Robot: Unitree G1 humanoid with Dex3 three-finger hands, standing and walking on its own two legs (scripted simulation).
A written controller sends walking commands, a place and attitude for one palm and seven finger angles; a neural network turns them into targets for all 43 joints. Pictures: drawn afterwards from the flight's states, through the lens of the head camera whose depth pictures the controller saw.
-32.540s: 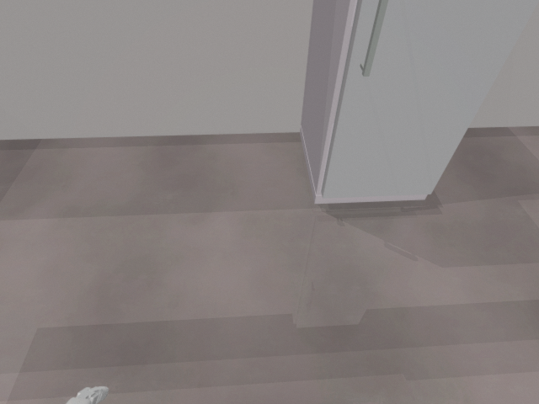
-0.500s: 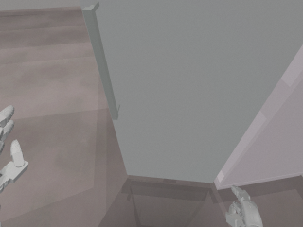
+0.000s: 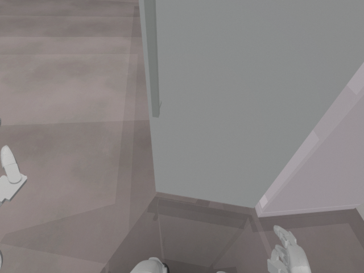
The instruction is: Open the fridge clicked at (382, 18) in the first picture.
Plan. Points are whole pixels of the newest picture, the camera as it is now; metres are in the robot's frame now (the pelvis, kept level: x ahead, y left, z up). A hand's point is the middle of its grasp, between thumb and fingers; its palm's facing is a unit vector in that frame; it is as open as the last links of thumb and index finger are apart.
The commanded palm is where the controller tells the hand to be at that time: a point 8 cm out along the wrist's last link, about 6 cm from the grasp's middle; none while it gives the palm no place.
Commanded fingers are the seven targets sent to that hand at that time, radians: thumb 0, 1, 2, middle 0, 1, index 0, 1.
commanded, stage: step back with the hand held close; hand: left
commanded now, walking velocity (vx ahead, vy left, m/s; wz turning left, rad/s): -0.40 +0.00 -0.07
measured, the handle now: (155, 59) +0.57 +0.12 +0.17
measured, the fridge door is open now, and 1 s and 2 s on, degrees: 75 75 75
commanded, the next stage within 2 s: stop stepping back and stand still in 0.26 s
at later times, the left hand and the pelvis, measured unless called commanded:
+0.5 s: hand out of the picture +0.09 +0.27 +0.18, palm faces +0.40 -0.81 -0.43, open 7.4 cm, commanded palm +0.04 +0.31 +0.20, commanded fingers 0.00 0.90 0.90 -0.20 -0.30 -0.20 -0.30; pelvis -0.12 +0.01 +0.01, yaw -2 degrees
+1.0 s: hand out of the picture +0.02 +0.27 +0.19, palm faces +0.42 -0.82 -0.39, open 7.4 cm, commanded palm -0.04 +0.32 +0.20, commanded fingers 0.00 0.90 0.90 -0.20 -0.30 -0.20 -0.30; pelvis -0.19 +0.02 +0.02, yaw -3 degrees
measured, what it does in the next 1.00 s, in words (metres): walks backwards: right foot, then left foot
